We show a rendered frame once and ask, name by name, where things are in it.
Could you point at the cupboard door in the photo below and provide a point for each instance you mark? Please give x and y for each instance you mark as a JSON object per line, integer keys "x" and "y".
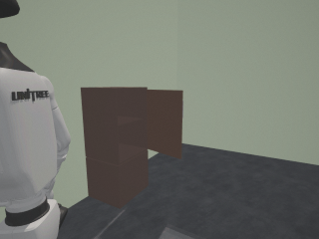
{"x": 164, "y": 121}

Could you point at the right robot hand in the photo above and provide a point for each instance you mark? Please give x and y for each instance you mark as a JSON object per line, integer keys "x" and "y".
{"x": 50, "y": 195}

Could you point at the robot head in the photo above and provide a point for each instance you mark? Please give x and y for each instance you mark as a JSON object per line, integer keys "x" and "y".
{"x": 9, "y": 8}

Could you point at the right robot upper arm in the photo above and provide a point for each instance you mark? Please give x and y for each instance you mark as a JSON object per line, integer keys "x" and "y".
{"x": 63, "y": 137}

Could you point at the robot right forearm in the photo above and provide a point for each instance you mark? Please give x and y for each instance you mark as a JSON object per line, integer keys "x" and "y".
{"x": 61, "y": 156}

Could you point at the right robot thigh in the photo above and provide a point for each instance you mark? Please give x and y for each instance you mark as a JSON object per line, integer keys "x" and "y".
{"x": 63, "y": 213}

